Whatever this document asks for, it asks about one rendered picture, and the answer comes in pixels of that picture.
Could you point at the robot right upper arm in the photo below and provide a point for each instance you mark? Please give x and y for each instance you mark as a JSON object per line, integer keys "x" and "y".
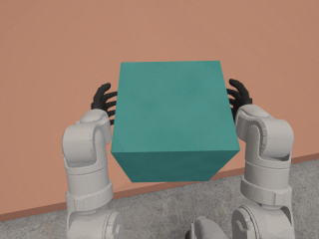
{"x": 256, "y": 222}

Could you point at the left robot hand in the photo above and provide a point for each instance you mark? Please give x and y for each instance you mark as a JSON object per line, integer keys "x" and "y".
{"x": 100, "y": 98}

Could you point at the carton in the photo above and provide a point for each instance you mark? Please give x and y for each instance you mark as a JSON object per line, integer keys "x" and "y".
{"x": 173, "y": 121}

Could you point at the right robot shin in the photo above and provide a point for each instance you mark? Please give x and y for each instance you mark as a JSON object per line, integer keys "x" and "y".
{"x": 200, "y": 217}

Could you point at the robot left upper arm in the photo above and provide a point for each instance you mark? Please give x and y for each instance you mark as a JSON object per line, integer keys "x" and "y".
{"x": 103, "y": 224}

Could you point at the right robot hand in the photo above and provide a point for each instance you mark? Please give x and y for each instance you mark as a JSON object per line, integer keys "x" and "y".
{"x": 241, "y": 96}

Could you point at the robot left forearm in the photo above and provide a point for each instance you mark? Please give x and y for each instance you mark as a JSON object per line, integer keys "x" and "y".
{"x": 86, "y": 164}

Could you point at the robot right forearm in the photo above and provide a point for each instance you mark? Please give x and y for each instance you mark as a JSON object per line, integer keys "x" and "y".
{"x": 268, "y": 153}

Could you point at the robot right thigh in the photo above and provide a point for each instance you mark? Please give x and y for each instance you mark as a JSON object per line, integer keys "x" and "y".
{"x": 205, "y": 229}

